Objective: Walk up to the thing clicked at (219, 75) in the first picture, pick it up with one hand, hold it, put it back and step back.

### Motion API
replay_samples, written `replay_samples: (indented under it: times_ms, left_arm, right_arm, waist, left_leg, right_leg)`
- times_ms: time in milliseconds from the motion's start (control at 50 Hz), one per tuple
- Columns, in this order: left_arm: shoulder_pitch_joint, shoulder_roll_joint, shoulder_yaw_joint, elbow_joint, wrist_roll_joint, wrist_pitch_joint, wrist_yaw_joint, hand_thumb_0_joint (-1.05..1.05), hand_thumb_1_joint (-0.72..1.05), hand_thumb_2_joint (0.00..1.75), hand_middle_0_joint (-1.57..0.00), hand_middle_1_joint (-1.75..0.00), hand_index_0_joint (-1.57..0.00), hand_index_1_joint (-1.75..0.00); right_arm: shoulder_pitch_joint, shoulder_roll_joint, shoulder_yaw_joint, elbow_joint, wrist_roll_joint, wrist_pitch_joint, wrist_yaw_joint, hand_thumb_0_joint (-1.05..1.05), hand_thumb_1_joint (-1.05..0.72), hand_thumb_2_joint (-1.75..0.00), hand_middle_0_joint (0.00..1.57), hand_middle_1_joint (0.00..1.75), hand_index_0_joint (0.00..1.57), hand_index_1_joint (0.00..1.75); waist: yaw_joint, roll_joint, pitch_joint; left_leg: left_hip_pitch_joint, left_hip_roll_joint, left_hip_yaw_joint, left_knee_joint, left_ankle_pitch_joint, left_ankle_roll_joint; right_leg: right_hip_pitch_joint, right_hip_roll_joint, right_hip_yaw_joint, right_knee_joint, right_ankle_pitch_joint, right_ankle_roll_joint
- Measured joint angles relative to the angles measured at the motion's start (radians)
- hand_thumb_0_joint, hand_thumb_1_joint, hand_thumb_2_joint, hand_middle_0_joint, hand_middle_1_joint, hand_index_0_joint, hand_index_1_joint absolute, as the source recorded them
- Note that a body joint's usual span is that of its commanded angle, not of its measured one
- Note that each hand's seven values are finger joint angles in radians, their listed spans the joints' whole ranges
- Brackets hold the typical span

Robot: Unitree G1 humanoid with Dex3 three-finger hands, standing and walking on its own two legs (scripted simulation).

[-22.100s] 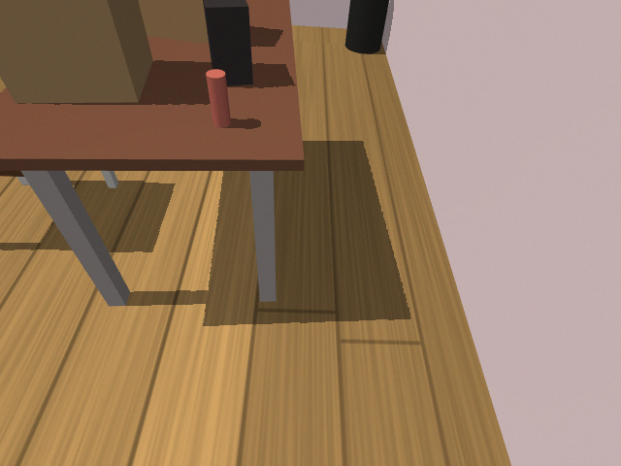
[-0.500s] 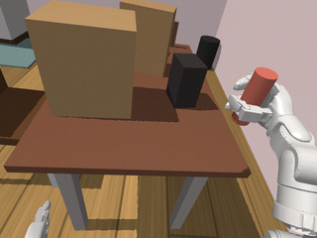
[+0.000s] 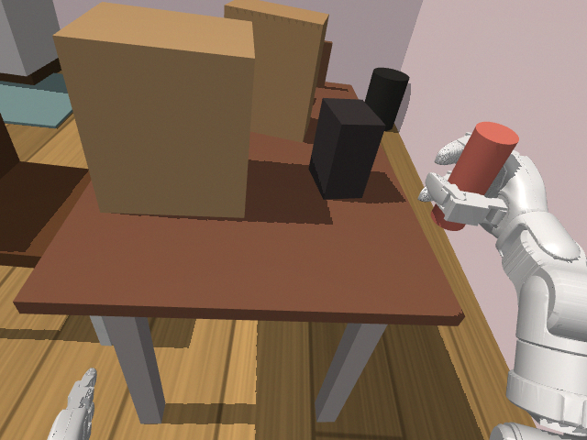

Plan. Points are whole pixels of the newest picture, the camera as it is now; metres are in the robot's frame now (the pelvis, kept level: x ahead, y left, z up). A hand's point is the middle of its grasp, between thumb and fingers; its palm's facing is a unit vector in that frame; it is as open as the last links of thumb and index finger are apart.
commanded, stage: hold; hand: right
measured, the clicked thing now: (469, 180) +0.33 -0.19 +0.28
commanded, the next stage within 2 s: crouch in 1.38 s
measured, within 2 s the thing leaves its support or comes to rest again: neither
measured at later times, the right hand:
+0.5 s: hand (441, 178) +0.34 -0.16 +0.27, palm faces +0.02 +1.00 -0.04, open 5.3 cm
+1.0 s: hand (443, 183) +0.34 -0.16 +0.26, palm faces +0.03 +1.00 -0.04, open 5.3 cm
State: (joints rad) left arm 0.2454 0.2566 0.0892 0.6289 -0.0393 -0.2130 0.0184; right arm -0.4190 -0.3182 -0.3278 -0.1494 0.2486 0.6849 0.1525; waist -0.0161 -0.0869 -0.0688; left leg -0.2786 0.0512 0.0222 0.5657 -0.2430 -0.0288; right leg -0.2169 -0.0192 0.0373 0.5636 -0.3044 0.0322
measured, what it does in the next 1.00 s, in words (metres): stands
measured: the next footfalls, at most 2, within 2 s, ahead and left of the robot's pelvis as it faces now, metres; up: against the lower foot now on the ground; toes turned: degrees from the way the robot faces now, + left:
none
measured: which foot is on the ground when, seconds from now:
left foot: down 0.00-1.00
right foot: down 0.00-1.00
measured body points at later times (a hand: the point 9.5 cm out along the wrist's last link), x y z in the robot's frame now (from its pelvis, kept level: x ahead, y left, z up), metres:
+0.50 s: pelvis +0.01 +0.00 +0.00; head -0.03 +0.04 +0.45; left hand +0.18 +0.26 -0.08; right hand +0.33 -0.21 +0.27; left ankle +0.04 +0.14 -0.73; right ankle +0.00 -0.14 -0.73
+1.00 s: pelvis +0.01 +0.00 +0.00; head -0.03 +0.03 +0.45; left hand +0.18 +0.25 -0.08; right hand +0.33 -0.22 +0.27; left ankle +0.04 +0.14 -0.73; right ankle +0.00 -0.14 -0.73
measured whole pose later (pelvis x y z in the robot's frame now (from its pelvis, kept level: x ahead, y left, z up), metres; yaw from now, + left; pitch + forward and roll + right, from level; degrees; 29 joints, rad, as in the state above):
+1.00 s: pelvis +0.01 +0.00 +0.00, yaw +0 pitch -2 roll +0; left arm 0.24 0.25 0.08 0.63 -0.04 -0.19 0.02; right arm -0.44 -0.29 -0.30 -0.15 0.24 0.69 0.12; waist -0.02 -0.08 -0.07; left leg -0.27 0.05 0.02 0.55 -0.25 -0.03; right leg -0.21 -0.02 0.04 0.56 -0.31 0.03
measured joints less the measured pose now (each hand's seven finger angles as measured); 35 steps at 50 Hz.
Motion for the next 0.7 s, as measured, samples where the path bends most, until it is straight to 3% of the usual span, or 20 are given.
replay_samples:
  times_ms: [360,700]
  left_arm:
    - [-0.002,0.003,-0.001,0.006,0.004,-0.018,0.008,-0.01,-0.55,0.06,-0.05,-0.05,-0.05,-0.05]
    - [-0.003,-0.005,-0.001,-0.001,0.004,0.007,0.001,-0.01,-0.55,0.06,-0.05,-0.05,-0.05,-0.05]
  right_arm:
    - [-0.032,0.009,0.007,0.012,0.001,-0.001,-0.019,0.0,-0.16,-1.14,0.99,1.16,1.03,1.12]
    - [-0.039,0.022,0.023,0.021,-0.006,0.011,-0.036,0.0,-0.15,-1.14,0.99,1.16,1.03,1.12]
  waist:
    - [0.004,-0.002,0.003]
    - [0.004,-0.002,0.0]
  left_leg:
    - [-0.003,-0.003,0.001,0.001,-0.003,0.002]
    - [0.002,0.001,0.003,-0.004,-0.008,0.0]
  right_leg:
    - [-0.002,-0.003,0.0,-0.003,-0.002,0.002]
    - [0.003,0.0,0.002,-0.01,-0.004,0.0]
